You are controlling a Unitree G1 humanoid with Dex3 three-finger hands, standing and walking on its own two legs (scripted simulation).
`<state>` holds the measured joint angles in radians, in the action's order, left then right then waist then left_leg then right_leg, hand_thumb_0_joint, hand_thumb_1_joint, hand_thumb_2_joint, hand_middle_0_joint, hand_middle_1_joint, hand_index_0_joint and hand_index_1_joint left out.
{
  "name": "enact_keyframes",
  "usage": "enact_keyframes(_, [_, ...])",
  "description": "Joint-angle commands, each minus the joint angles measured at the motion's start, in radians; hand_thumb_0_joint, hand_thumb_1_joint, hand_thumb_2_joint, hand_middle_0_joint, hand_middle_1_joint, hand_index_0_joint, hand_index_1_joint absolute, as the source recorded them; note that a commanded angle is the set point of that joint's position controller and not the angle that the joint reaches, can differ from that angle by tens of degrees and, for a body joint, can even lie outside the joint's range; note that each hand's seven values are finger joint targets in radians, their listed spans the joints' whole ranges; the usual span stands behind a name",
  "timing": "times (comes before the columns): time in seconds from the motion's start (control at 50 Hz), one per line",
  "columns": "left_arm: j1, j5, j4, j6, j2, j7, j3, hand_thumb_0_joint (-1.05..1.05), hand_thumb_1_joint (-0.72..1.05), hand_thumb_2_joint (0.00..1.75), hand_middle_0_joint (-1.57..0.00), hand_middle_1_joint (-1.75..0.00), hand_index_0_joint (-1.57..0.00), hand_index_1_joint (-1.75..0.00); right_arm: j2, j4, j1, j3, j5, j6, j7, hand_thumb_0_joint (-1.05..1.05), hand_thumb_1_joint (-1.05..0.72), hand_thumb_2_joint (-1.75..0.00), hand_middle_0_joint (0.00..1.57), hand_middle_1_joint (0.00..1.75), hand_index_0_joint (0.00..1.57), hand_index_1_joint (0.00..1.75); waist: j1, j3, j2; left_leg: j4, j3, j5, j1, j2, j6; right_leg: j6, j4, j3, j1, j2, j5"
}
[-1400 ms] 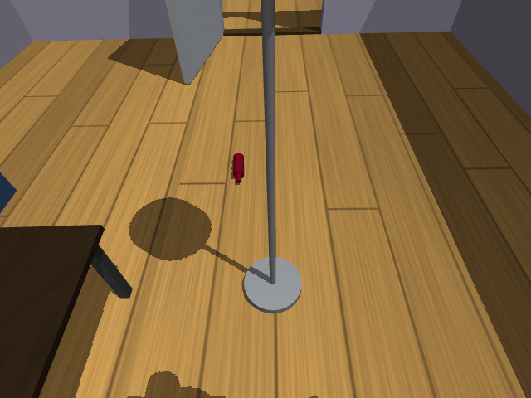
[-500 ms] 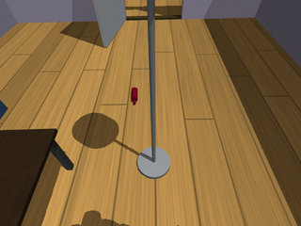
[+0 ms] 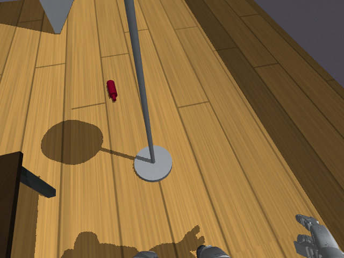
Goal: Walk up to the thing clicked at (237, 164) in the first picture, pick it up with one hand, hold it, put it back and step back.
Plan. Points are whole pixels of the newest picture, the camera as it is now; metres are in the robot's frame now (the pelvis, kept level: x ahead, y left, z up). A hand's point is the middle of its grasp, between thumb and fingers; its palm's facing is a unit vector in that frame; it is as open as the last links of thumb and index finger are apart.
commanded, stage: walk up
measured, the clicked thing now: (112, 91) +1.28 +0.52 -0.73
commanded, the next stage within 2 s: stand in 2.00 s
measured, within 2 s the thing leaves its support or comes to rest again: neither
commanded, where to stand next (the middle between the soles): +0.07 -0.03 m, yaw -47 degrees
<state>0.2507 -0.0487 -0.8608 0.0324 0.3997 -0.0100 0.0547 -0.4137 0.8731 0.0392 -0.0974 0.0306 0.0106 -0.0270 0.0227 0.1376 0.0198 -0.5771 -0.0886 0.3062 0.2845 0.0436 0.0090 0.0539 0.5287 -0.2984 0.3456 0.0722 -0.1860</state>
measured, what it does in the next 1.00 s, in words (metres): steps on the spot, turning right: right foot, then left foot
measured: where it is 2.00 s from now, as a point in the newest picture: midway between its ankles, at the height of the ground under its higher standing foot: outside the picture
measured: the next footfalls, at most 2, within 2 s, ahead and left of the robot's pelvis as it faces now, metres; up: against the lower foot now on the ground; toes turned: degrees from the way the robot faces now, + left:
right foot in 0.46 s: +0.00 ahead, -0.12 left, +0.00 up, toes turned -22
left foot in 0.86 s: +0.17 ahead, +0.04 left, +0.00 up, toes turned -32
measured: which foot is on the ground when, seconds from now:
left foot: down 0.00-0.48, up 0.50-0.84, down 0.86-1.00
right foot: down 0.00-0.00, up 0.02-0.44, down 0.46-0.88, up 0.90-1.00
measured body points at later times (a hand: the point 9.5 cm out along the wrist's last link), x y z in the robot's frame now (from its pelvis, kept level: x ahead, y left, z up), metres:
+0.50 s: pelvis -0.01 +0.01 +0.00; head +0.02 -0.03 +0.44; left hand +0.24 +0.24 -0.09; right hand -0.12 -0.31 -0.12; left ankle +0.01 +0.11 -0.72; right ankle -0.04 -0.11 -0.73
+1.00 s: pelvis +0.03 +0.01 -0.01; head +0.08 +0.02 +0.44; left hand +0.28 +0.22 -0.14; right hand -0.07 -0.30 -0.09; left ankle +0.14 +0.06 -0.73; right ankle -0.06 -0.08 -0.67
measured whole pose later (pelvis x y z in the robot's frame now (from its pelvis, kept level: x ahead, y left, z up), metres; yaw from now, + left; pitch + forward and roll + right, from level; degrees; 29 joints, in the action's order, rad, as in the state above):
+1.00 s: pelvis +0.03 +0.01 -0.01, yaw -37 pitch -3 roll -1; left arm 0.27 -0.01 -0.79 0.04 0.42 -0.01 0.05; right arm -0.36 0.76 0.21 -0.05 0.03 -0.02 -0.01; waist -0.01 0.14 0.06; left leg -0.67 0.07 0.27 0.34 -0.05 0.04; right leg -0.01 1.08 -0.11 0.40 0.11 -0.52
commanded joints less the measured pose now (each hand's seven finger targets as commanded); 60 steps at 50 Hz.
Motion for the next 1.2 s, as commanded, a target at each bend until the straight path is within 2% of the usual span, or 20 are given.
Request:
enact_keyframes(0.0, [-0.001,0.005,0.154,-0.020,0.189,-0.019,0.047,0.00,0.90,0.90,-0.20,-0.30,-0.20,-0.30,-0.268,-0.101,0.075,-0.080,0.015,-0.010,0.036,0.00,-0.90,-0.90,0.20,0.30,0.20,0.30,-0.054,-0.194,-0.223,0.291,-0.343,-0.187,-0.257,-0.451,0.153,-0.029,0.447,0.104,0.256,0.025,-0.390])
enact_keyframes(0.02, [0.061,0.005,0.135,-0.008,0.213,-0.017,0.057,0.00,0.90,0.90,-0.20,-0.30,-0.20,-0.30,-0.286,-0.129,0.013,-0.087,0.009,-0.009,0.030,0.00,-0.90,-0.90,0.20,0.30,0.20,0.30,-0.039,-0.183,-0.256,0.338,-0.364,-0.028,-0.133,-0.504,0.239,-0.022,0.528,0.144,0.187,-0.029,-0.389])
enact_keyframes(0.04, [0.052,0.005,0.117,-0.002,0.232,-0.006,0.067,0.00,0.90,0.90,-0.20,-0.30,-0.20,-0.30,-0.263,-0.144,-0.030,-0.082,0.003,-0.012,0.026,0.00,-0.90,-0.90,0.20,0.30,0.20,0.30,-0.025,-0.103,-0.213,0.375,-0.327,-0.021,-0.036,-0.477,0.252,-0.022,0.591,0.171,0.156,-0.047,-0.332])
enact_keyframes(0.1, [0.013,0.037,0.107,0.000,0.228,0.038,0.078,0.00,0.90,0.90,-0.20,-0.30,-0.20,-0.30,-0.201,-0.151,0.045,-0.060,-0.015,-0.037,0.034,0.00,-0.90,-0.90,0.20,0.30,0.20,0.30,-0.023,-0.061,-0.123,0.323,-0.108,-0.060,-0.073,-0.300,0.111,-0.055,0.580,0.128,0.175,-0.059,-0.141])
enact_keyframes(0.16, [0.017,0.034,0.135,0.005,0.170,0.058,0.055,0.00,0.90,0.90,-0.20,-0.30,-0.20,-0.30,-0.205,-0.132,0.166,-0.058,-0.018,-0.046,0.031,0.00,-0.90,-0.90,0.20,0.30,0.20,0.30,-0.056,-0.081,-0.185,0.274,-0.010,-0.189,-0.239,-0.260,0.033,-0.051,0.452,0.183,0.247,-0.048,-0.093])
enact_keyframes(0.26, [-0.093,0.029,0.187,-0.012,0.177,0.059,0.050,0.00,0.90,0.90,-0.20,-0.30,-0.20,-0.30,-0.251,-0.159,0.275,-0.071,-0.001,-0.053,0.014,0.00,-0.90,-0.90,0.20,0.30,0.20,0.30,-0.121,-0.093,-0.191,0.286,-0.010,-0.220,-0.259,-0.357,0.102,-0.041,0.291,0.260,0.193,-0.089,-0.178])
enact_keyframes(0.42, [0.042,0.021,0.137,-0.041,0.158,0.050,0.061,0.00,0.90,0.90,-0.20,-0.30,-0.20,-0.30,-0.254,-0.204,0.231,-0.063,-0.016,-0.031,0.001,0.00,-0.90,-0.90,0.20,0.30,0.20,0.30,-0.036,-0.186,-0.150,0.014,0.156,-0.313,-0.160,-0.342,0.133,-0.111,-0.095,0.354,-0.145,-0.059,-0.127])
enact_keyframes(0.44, [0.127,0.017,0.109,-0.053,0.212,0.040,0.082,0.00,0.90,0.90,-0.20,-0.30,-0.20,-0.30,-0.211,-0.216,0.228,-0.046,-0.024,-0.029,-0.001,0.00,-0.90,-0.90,0.20,0.30,0.20,0.30,0.013,-0.239,-0.029,-0.174,0.215,-0.262,-0.065,-0.280,0.082,-0.144,-0.180,0.274,-0.324,-0.076,-0.098])
enact_keyframes(0.48, [0.089,0.010,0.155,-0.071,0.318,0.020,0.109,0.00,0.90,0.90,-0.20,-0.30,-0.20,-0.30,-0.134,-0.235,0.238,-0.006,-0.031,-0.022,0.000,0.00,-0.90,-0.90,0.20,0.30,0.20,0.30,0.022,-0.177,0.234,-0.451,0.185,0.249,0.417,-0.072,-0.023,-0.304,-0.218,-0.287,-0.494,-0.379,-0.068])
enact_keyframes(0.5, [0.077,0.023,0.161,-0.058,0.330,0.020,0.114,0.00,0.90,0.90,-0.20,-0.30,-0.20,-0.30,-0.204,-0.227,0.226,-0.023,-0.023,-0.022,0.011,0.00,-0.90,-0.90,0.20,0.30,0.20,0.30,0.042,-0.151,0.202,-0.482,0.097,0.307,0.353,-0.116,-0.027,-0.378,-0.205,-0.320,-0.371,-0.425,-0.089])
enact_keyframes(0.58, [0.005,0.040,0.172,-0.058,0.230,0.004,0.078,0.00,0.90,0.90,-0.20,-0.30,-0.20,-0.30,-0.198,-0.156,0.266,-0.016,-0.022,-0.028,0.003,0.00,-0.90,-0.90,0.20,0.30,0.20,0.30,-0.021,-0.068,0.166,-0.395,0.084,0.135,0.290,-0.120,-0.021,-0.246,-0.193,-0.014,-0.257,-0.213,0.010])
enact_keyframes(0.76, [0.009,0.029,0.218,-0.040,0.230,0.006,0.076,0.00,0.90,0.90,-0.20,-0.30,-0.20,-0.30,-0.168,-0.154,0.241,-0.018,-0.014,-0.041,0.036,0.00,-0.90,-0.90,0.20,0.30,0.20,0.30,-0.009,-0.095,0.127,-0.209,0.106,0.027,0.050,-0.057,0.007,-0.252,-0.021,-0.012,-0.031,-0.188,0.370])
enact_keyframes(0.82, [-0.033,0.046,0.233,-0.031,0.212,0.000,0.063,0.00,0.90,0.90,-0.20,-0.30,-0.20,-0.30,-0.155,-0.132,0.329,-0.026,-0.008,-0.054,0.044,0.00,-0.90,-0.90,0.20,0.30,0.20,0.30,-0.080,-0.136,0.072,0.041,0.090,-0.149,-0.154,-0.045,0.032,-0.192,0.121,-0.015,0.067,-0.158,0.269])
enact_keyframes(0.84, [-0.015,0.056,0.238,-0.032,0.156,-0.004,0.047,0.00,0.90,0.90,-0.20,-0.30,-0.20,-0.30,-0.205,-0.138,0.334,-0.039,0.007,-0.060,0.046,0.00,-0.90,-0.90,0.20,0.30,0.20,0.30,-0.082,-0.162,-0.056,0.134,-0.066,-0.163,-0.207,-0.160,0.060,-0.134,0.226,0.013,0.120,-0.071,0.114])
enact_keyframes(0.86, [0.037,0.061,0.225,-0.028,0.123,-0.007,0.036,0.00,0.90,0.90,-0.20,-0.30,-0.20,-0.30,-0.272,-0.156,0.303,-0.055,0.007,-0.060,0.049,0.00,-0.90,-0.90,0.20,0.30,0.20,0.30,-0.058,-0.168,-0.247,0.222,-0.311,-0.185,-0.247,-0.375,0.132,-0.082,0.419,0.144,0.211,0.073,-0.279])
enact_keyframes(0.9, [0.113,0.044,0.168,-0.018,0.218,-0.025,0.048,0.00,0.90,0.90,-0.20,-0.30,-0.20,-0.30,-0.309,-0.182,0.221,-0.067,-0.012,-0.056,0.041,0.00,-0.90,-0.90,0.20,0.30,0.20,0.30,-0.039,-0.165,-0.209,0.271,-0.448,0.003,-0.110,-0.521,0.259,-0.068,0.630,0.155,0.164,0.000,-0.418])
enact_keyframes(0.98, [0.093,0.047,0.125,-0.026,0.215,0.000,0.067,0.00,0.90,0.90,-0.20,-0.30,-0.20,-0.30,-0.224,-0.194,0.177,-0.033,-0.003,-0.055,0.038,0.00,-0.90,-0.90,0.20,0.30,0.20,0.30,-0.028,-0.065,-0.195,0.247,-0.108,-0.062,-0.009,-0.320,0.177,-0.075,0.636,0.169,0.156,-0.028,-0.285])
enact_keyframes(1.04, [0.108,0.046,0.112,-0.032,0.193,0.015,0.052,0.00,0.90,0.90,-0.20,-0.30,-0.20,-0.30,-0.233,-0.190,0.196,-0.034,0.001,-0.047,0.027,0.00,-0.90,-0.90,0.20,0.30,0.20,0.30,-0.051,-0.117,-0.225,0.217,-0.031,0.024,-0.117,-0.270,0.176,-0.049,0.444,0.223,0.152,-0.045,-0.255])
enact_keyframes(1.1, [0.075,0.039,0.117,-0.046,0.192,0.013,0.049,0.00,0.90,0.90,-0.20,-0.30,-0.20,-0.30,-0.247,-0.195,0.242,-0.038,0.007,-0.036,0.019,0.00,-0.90,-0.90,0.20,0.30,0.20,0.30,-0.082,-0.162,-0.237,0.185,-0.028,0.024,-0.172,-0.307,0.213,-0.034,0.315,0.275,0.127,-0.064,-0.298])
enact_keyframes(1.18, [0.161,0.030,0.062,-0.061,0.188,-0.003,0.053,0.00,0.90,0.90,-0.20,-0.30,-0.20,-0.30,-0.247,-0.216,0.172,-0.038,0.002,-0.006,0.008,0.00,-0.90,-0.90,0.20,0.30,0.20,0.30,-0.029,-0.166,-0.215,0.079,-0.010,-0.054,-0.004,-0.338,0.206,-0.057,0.141,0.346,-0.075,-0.048,-0.209])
